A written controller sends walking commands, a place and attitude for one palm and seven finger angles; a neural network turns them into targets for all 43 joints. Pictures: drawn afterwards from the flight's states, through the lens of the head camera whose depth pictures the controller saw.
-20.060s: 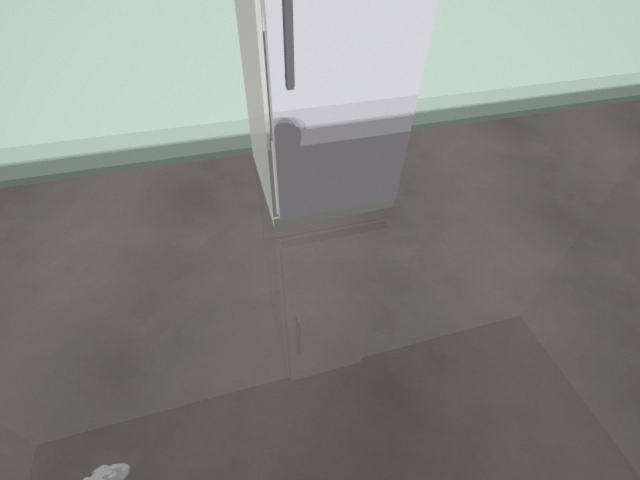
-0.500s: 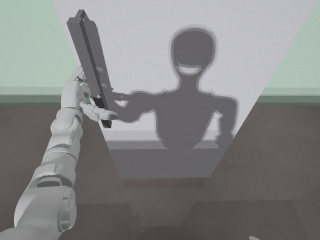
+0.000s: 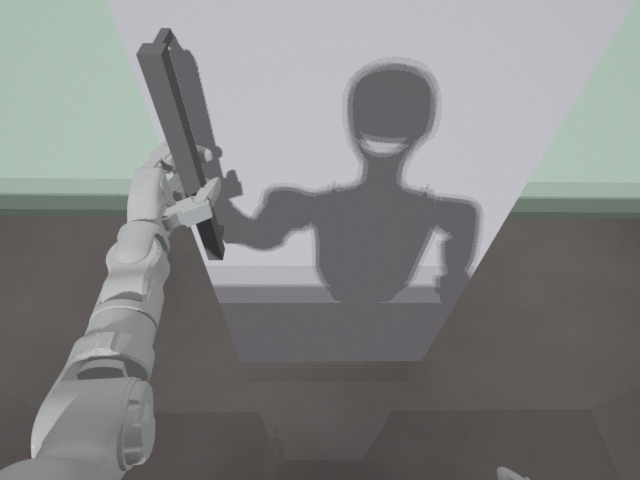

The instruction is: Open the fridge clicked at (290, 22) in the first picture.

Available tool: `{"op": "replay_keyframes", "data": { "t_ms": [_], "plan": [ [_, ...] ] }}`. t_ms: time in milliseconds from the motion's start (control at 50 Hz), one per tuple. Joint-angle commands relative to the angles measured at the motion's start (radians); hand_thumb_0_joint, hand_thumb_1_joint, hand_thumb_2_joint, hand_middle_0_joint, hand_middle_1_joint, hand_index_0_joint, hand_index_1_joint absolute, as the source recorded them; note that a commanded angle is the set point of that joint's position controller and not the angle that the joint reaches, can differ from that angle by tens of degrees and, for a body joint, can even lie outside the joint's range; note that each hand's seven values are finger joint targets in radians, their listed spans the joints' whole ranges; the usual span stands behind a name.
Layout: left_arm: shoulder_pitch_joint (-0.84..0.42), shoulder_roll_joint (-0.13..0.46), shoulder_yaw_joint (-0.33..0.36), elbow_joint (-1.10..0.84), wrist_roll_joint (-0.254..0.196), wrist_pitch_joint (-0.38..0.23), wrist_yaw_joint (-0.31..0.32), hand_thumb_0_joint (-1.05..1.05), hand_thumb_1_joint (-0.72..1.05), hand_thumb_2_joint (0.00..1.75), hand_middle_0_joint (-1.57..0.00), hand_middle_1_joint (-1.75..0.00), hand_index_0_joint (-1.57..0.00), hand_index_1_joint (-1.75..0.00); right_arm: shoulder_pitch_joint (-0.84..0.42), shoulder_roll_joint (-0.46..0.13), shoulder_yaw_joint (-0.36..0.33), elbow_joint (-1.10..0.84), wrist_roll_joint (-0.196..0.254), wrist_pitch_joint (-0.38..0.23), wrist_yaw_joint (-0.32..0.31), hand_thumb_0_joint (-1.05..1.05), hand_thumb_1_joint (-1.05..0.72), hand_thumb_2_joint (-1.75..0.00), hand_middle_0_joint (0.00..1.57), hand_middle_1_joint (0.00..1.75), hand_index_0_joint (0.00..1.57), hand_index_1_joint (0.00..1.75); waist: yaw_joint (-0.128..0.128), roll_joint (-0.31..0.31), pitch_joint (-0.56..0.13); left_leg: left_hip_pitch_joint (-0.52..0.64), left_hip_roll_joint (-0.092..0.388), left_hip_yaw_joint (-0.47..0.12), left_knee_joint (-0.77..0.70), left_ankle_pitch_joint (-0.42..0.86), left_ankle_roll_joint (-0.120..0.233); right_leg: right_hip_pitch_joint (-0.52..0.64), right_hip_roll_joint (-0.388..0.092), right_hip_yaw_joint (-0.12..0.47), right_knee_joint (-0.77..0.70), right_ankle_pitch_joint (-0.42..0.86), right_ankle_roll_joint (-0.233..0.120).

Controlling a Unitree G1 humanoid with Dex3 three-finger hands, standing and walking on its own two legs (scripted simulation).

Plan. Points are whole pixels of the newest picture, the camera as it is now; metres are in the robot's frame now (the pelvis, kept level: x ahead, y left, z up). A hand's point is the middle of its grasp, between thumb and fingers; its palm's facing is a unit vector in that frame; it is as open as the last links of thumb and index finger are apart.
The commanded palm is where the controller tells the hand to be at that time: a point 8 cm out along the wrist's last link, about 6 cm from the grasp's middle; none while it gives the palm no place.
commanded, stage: grip the handle and tug to test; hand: left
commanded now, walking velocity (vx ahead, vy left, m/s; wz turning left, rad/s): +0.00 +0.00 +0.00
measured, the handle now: (195, 167) +0.49 +0.17 +0.12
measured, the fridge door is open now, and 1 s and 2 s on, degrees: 0 0 23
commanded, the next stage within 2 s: pull the door a little, standing still in 0.80 s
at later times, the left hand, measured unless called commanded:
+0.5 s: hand (206, 199) +0.43 +0.15 +0.11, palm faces +0.03 -1.00 +0.00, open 5.7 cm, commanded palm +0.39 +0.21 +0.11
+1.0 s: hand (206, 201) +0.43 +0.15 +0.12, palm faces +0.03 -1.00 +0.01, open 5.9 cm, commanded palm +0.39 +0.20 +0.11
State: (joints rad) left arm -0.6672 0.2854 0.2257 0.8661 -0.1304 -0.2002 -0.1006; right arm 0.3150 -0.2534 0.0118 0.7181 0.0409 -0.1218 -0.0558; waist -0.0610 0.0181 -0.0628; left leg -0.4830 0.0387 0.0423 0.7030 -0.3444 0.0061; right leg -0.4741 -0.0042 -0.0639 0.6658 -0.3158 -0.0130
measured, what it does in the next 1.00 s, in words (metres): stands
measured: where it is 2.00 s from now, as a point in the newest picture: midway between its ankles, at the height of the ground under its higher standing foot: outside the picture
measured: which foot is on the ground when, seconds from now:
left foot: down 0.00-1.00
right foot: down 0.00-1.00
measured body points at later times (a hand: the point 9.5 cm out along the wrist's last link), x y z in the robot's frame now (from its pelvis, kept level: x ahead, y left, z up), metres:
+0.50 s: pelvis +0.00 +0.00 +0.00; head +0.03 -0.01 +0.45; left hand +0.43 +0.21 +0.12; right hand +0.08 -0.27 -0.11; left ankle +0.00 +0.11 -0.72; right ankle +0.01 -0.11 -0.72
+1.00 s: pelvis +0.03 +0.00 +0.01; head +0.05 +0.00 +0.46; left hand +0.42 +0.21 +0.12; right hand +0.14 -0.26 -0.09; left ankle +0.00 +0.11 -0.72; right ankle +0.01 -0.11 -0.72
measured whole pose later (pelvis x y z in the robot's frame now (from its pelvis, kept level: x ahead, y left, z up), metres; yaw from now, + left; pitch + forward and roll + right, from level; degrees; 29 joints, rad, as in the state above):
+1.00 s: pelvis +0.03 +0.00 +0.01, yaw -2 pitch +6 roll -1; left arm -0.40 0.22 0.22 0.50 -0.15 -0.06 -0.08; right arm 0.29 -0.24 0.00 0.65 0.05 -0.09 -0.05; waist -0.05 0.02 -0.08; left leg -0.35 0.05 0.08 0.61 -0.36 0.01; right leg -0.36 0.01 -0.02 0.57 -0.31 0.00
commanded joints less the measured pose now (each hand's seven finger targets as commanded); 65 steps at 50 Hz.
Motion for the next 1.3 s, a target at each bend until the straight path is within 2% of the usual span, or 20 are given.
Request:
{"op": "replay_keyframes", "data": {
  "t_ms": [0,240,300,320,360,420,480,540,600,620,700,780,880,900,940,960,1040,1100,1180,1280],
  "plan": [
    [-0.478,0.187,0.030,-0.235,-0.020,-0.080,-0.006,0.00,0.90,0.90,-0.45,-1.40,-0.45,-1.40,0.008,-0.143,-0.054,-0.099,0.003,-0.044,-0.011,0.00,-0.90,-0.90,0.20,0.30,0.20,0.30,-0.016,-0.001,-0.332,0.167,-0.037,-0.045,-0.084,0.245,0.009,0.131,0.029,0.041,-0.072,0.299,-0.007],
    [-0.429,0.292,0.108,-0.230,-0.013,-0.097,-0.015,0.00,0.90,0.90,-0.45,-1.40,-0.45,-1.40,-0.005,-0.148,-0.048,-0.112,0.001,-0.036,-0.016,0.00,-0.90,-0.90,0.20,0.30,0.20,0.30,0.004,-0.013,-0.326,0.111,-0.043,-0.026,-0.093,0.223,0.014,0.197,0.016,0.065,-0.079,0.323,-0.002],
    [-0.410,0.269,0.100,-0.237,-0.022,-0.097,-0.023,0.00,0.90,0.90,-0.45,-1.40,-0.45,-1.40,-0.010,-0.143,-0.049,-0.117,0.002,-0.039,-0.015,0.00,-0.90,-0.90,0.20,0.30,0.20,0.30,0.003,-0.017,-0.327,0.114,-0.044,-0.020,-0.092,0.220,0.015,0.199,0.019,0.067,-0.083,0.327,0.001],
    [-0.393,0.304,0.126,-0.239,-0.018,-0.099,-0.023,0.00,0.90,0.90,-0.45,-1.40,-0.45,-1.40,-0.008,-0.147,-0.051,-0.119,0.001,-0.037,-0.017,0.00,-0.90,-0.90,0.20,0.30,0.20,0.30,0.017,-0.004,-0.340,0.112,-0.044,-0.021,-0.090,0.226,0.013,0.210,0.019,0.068,-0.078,0.324,-0.003],
    [-0.407,0.258,0.088,-0.256,-0.022,-0.097,-0.024,0.00,0.90,0.90,-0.45,-1.40,-0.45,-1.40,-0.012,-0.140,-0.048,-0.123,0.003,-0.038,-0.015,0.00,-0.90,-0.90,0.20,0.30,0.20,0.30,0.007,0.013,-0.340,0.124,-0.044,-0.021,-0.093,0.234,0.013,0.203,0.020,0.064,-0.077,0.335,-0.002],
    [-0.313,0.302,0.140,-0.262,-0.026,-0.091,-0.023,0.00,0.90,0.90,-0.45,-1.40,-0.45,-1.40,-0.006,-0.148,-0.054,-0.130,0.001,-0.036,-0.014,0.00,-0.90,-0.90,0.20,0.30,0.20,0.30,0.034,-0.012,-0.357,0.122,-0.043,-0.018,-0.093,0.261,0.012,0.236,0.022,0.064,-0.074,0.363,-0.004],
    [-0.254,0.243,0.103,-0.304,-0.037,-0.081,-0.029,0.00,0.90,0.90,-0.45,-1.40,-0.45,-1.40,-0.022,-0.138,-0.052,-0.146,0.005,-0.037,-0.010,0.00,-0.90,-0.90,0.20,0.30,0.20,0.30,0.035,-0.009,-0.347,0.129,-0.043,-0.012,-0.100,0.271,0.011,0.244,0.022,0.059,-0.077,0.380,-0.003],
    [-0.212,0.254,0.116,-0.344,-0.038,-0.071,-0.022,0.00,0.90,0.90,-0.45,-1.40,-0.45,-1.40,-0.027,-0.142,-0.056,-0.154,0.005,-0.036,-0.009,0.00,-0.90,-0.90,0.20,0.30,0.20,0.30,0.049,0.000,-0.340,0.141,-0.040,-0.015,-0.106,0.290,0.011,0.247,0.024,0.055,-0.079,0.387,-0.006],
    [-0.175,0.259,0.131,-0.364,-0.041,-0.053,-0.019,0.00,0.90,0.90,-0.45,-1.40,-0.45,-1.40,-0.027,-0.144,-0.058,-0.158,0.005,-0.031,-0.009,0.00,-0.90,-0.90,0.20,0.30,0.20,0.30,0.048,-0.039,-0.330,0.134,-0.039,-0.009,-0.111,0.297,0.013,0.263,0.024,0.057,-0.083,0.410,-0.002],
    [-0.133,0.279,0.152,-0.375,-0.039,-0.050,-0.019,0.00,0.90,0.90,-0.45,-1.40,-0.45,-1.40,-0.029,-0.146,-0.062,-0.162,0.005,-0.027,-0.010,0.00,-0.90,-0.90,0.20,0.30,0.20,0.30,0.062,-0.033,-0.340,0.141,-0.039,-0.005,-0.109,0.319,0.013,0.279,0.023,0.059,-0.078,0.429,-0.003],
    [-0.053,0.194,0.092,-0.488,-0.046,-0.026,-0.020,0.00,0.90,0.90,-0.45,-1.40,-0.45,-1.40,-0.045,-0.131,-0.062,-0.183,0.007,-0.027,-0.001,0.00,-0.90,-0.90,0.20,0.30,0.20,0.30,0.071,0.038,-0.354,0.200,-0.035,-0.002,-0.109,0.424,0.008,0.285,0.025,0.048,-0.078,0.495,-0.006],
    [0.032,0.190,0.101,-0.551,-0.049,0.007,-0.014,0.00,0.90,0.90,-0.45,-1.40,-0.45,-1.40,-0.046,-0.132,-0.066,-0.193,0.008,-0.020,0.002,0.00,-0.90,-0.90,0.20,0.30,0.20,0.30,0.079,-0.007,-0.351,0.221,-0.026,-0.006,-0.114,0.516,0.006,0.311,0.027,0.041,-0.079,0.556,-0.003],
    [0.103,0.171,0.096,-0.620,-0.045,0.049,-0.002,0.00,0.90,0.90,-0.45,-1.40,-0.45,-1.40,-0.050,-0.126,-0.070,-0.199,0.008,-0.005,0.004,0.00,-0.90,-0.90,0.20,0.30,0.20,0.30,0.086,0.017,-0.353,0.261,-0.016,-0.004,-0.112,0.642,0.000,0.328,0.024,0.041,-0.082,0.629,-0.002],
    [0.036,0.114,0.033,-0.630,-0.042,0.058,-0.002,0.00,0.90,0.90,-0.45,-1.40,-0.45,-1.40,-0.055,-0.123,-0.065,-0.195,0.009,-0.003,0.005,0.00,-0.90,-0.90,0.20,0.30,0.20,0.30,0.057,0.023,-0.325,0.269,-0.017,-0.002,-0.112,0.632,0.000,0.301,0.025,0.038,-0.092,0.629,0.002],
    [-0.097,0.095,0.003,-0.604,-0.032,0.073,0.016,0.00,0.90,0.90,-0.45,-1.40,-0.45,-1.40,-0.047,-0.123,-0.067,-0.169,0.008,0.001,0.000,0.00,-0.90,-0.90,0.20,0.30,0.20,0.30,0.024,0.014,-0.296,0.278,-0.012,-0.015,-0.105,0.610,-0.002,0.251,0.027,0.035,-0.097,0.584,0.004],
    [-0.106,0.094,0.010,-0.593,-0.030,0.079,0.024,0.00,0.90,0.90,-0.45,-1.40,-0.45,-1.40,-0.043,-0.124,-0.070,-0.162,0.004,0.002,0.001,0.00,-0.90,-0.90,0.20,0.30,0.20,0.30,0.025,0.013,-0.297,0.285,-0.013,-0.017,-0.103,0.599,-0.003,0.242,0.028,0.034,-0.098,0.575,0.003],
    [0.015,0.065,-0.005,-0.634,-0.021,0.086,0.029,0.00,0.90,0.90,-0.45,-1.40,-0.45,-1.40,-0.046,-0.118,-0.072,-0.176,0.000,0.006,0.006,0.00,-0.90,-0.90,0.20,0.30,0.20,0.30,0.058,0.025,-0.377,0.323,-0.013,-0.022,-0.101,0.695,-0.011,0.288,0.022,0.028,-0.084,0.616,-0.002],
    [0.093,0.046,-0.018,-0.676,-0.024,0.092,0.022,0.00,0.90,0.90,-0.45,-1.40,-0.45,-1.40,-0.060,-0.113,-0.072,-0.186,0.001,0.009,0.011,0.00,-0.90,-0.90,0.20,0.30,0.20,0.30,0.074,0.033,-0.390,0.338,-0.010,-0.024,-0.104,0.735,-0.017,0.308,0.022,0.026,-0.085,0.632,-0.005],
    [0.236,0.010,-0.037,-0.727,-0.040,0.104,0.006,0.00,0.90,0.90,-0.45,-1.40,-0.45,-1.40,-0.089,-0.109,-0.066,-0.218,0.004,0.011,0.015,0.00,-0.90,-0.90,0.20,0.30,0.20,0.30,0.088,-0.030,-0.341,0.305,-0.012,-0.013,-0.129,0.671,-0.009,0.343,0.023,0.020,-0.100,0.635,-0.004],
    [0.428,0.007,-0.032,-0.895,-0.051,0.119,0.000,0.00,0.90,0.90,-0.45,-1.40,-0.45,-1.40,-0.114,-0.097,-0.064,-0.255,0.006,0.016,0.021,0.00,-0.90,-0.90,0.20,0.30,0.20,0.30,0.120,0.012,-0.356,0.340,-0.006,-0.002,-0.136,0.787,-0.012,0.410,0.016,0.023,-0.102,0.734,-0.007]
  ]
}}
